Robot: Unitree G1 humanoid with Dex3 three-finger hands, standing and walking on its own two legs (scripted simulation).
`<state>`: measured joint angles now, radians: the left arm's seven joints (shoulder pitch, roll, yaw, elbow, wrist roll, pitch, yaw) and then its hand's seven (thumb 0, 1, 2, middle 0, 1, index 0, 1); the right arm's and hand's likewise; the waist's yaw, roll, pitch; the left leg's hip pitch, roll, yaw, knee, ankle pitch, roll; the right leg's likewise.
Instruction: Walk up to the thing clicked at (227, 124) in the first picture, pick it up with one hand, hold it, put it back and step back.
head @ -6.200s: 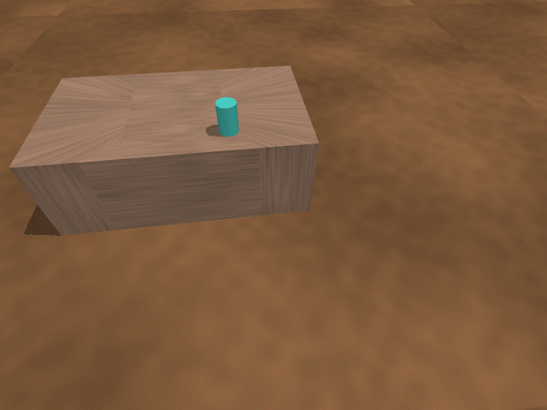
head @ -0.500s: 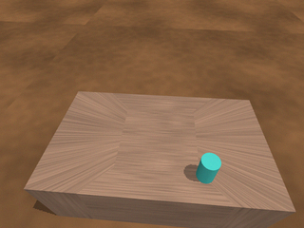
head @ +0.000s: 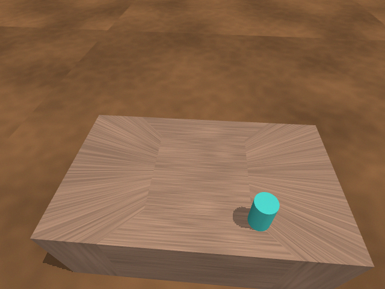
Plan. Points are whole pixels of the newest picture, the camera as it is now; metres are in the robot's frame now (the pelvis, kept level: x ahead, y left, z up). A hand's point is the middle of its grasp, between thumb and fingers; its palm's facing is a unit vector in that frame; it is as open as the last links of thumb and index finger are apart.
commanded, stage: stand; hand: right
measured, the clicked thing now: (262, 212) +0.45 -0.23 -0.30
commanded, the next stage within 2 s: go down in 0.76 s
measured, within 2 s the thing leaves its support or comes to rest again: neither
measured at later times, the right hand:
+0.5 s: hand out of the picture +0.07 -0.26 -0.16, palm faces -0.03 +0.94 -0.33, open 7.4 cm
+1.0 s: hand out of the picture +0.12 -0.25 -0.16, palm faces +0.03 +0.95 -0.32, open 8.7 cm
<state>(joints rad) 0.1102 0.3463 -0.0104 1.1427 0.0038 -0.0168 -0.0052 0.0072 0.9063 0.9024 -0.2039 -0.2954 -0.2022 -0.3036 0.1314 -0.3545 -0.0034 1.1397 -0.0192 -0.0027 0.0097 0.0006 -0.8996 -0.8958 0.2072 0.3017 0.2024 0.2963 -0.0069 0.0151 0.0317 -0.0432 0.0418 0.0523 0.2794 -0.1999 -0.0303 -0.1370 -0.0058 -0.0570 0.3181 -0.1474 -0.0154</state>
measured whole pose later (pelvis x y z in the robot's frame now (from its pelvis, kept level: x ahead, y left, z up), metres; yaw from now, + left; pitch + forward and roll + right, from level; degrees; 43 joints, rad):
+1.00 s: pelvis -0.01 +0.00 -0.01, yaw +0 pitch +2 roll +1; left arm 0.07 0.33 0.04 0.95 -0.07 -0.09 0.03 0.01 0.76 0.76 -0.12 -0.19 -0.12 -0.19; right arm 0.05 -0.33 -0.03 0.98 0.03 0.00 -0.01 0.00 -0.75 -0.75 0.13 0.20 0.12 0.19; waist 0.00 0.00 0.07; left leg -0.21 0.04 0.05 0.44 -0.26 -0.03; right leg -0.30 -0.01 -0.06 0.47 -0.21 -0.02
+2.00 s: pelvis +0.01 +0.01 -0.03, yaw -1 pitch +8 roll +1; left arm 0.32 0.29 0.03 0.47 -0.01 -0.15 0.09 -0.01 -0.55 0.08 -0.07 -0.05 -0.06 -0.07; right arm 0.06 -0.53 -0.42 0.72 0.04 0.07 0.28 -0.01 0.58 -0.07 0.01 0.07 0.03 0.07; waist 0.02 0.02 -0.07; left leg -0.42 0.02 0.08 0.70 -0.41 0.00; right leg -0.53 -0.05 -0.01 0.74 -0.35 0.01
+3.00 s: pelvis -0.01 +0.00 -0.05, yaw +1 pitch +13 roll +4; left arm 0.29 0.27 -0.02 0.45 0.00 -0.14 0.08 -0.01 -0.54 0.07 -0.07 -0.05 -0.07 -0.06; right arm -0.41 -0.82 -0.61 1.16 0.08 -0.17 0.48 -0.02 0.53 -0.07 0.03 0.06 0.04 0.05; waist 0.08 0.03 -0.09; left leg -0.59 0.00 0.08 0.76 -0.40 -0.02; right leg -0.72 -0.07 -0.01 0.86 -0.37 -0.01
